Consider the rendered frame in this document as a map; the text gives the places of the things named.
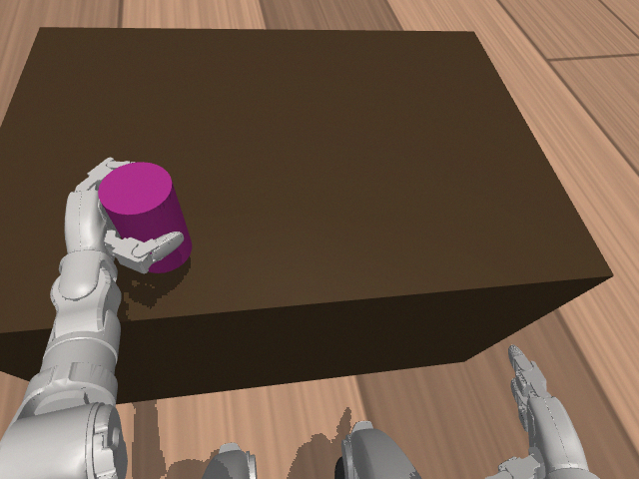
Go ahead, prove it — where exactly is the right robot hand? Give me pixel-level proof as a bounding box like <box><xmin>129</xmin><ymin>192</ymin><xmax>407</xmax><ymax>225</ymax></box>
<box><xmin>485</xmin><ymin>344</ymin><xmax>589</xmax><ymax>479</ymax></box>

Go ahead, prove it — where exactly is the left robot hand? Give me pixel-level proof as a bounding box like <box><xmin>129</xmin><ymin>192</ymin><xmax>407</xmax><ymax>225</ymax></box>
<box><xmin>64</xmin><ymin>158</ymin><xmax>184</xmax><ymax>273</ymax></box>

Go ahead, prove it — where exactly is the left robot arm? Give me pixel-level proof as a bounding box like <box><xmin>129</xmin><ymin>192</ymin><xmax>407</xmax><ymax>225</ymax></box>
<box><xmin>0</xmin><ymin>250</ymin><xmax>128</xmax><ymax>479</ymax></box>

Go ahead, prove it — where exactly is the can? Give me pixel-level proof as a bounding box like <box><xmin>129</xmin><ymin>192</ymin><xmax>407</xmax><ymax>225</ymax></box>
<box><xmin>98</xmin><ymin>162</ymin><xmax>192</xmax><ymax>273</ymax></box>

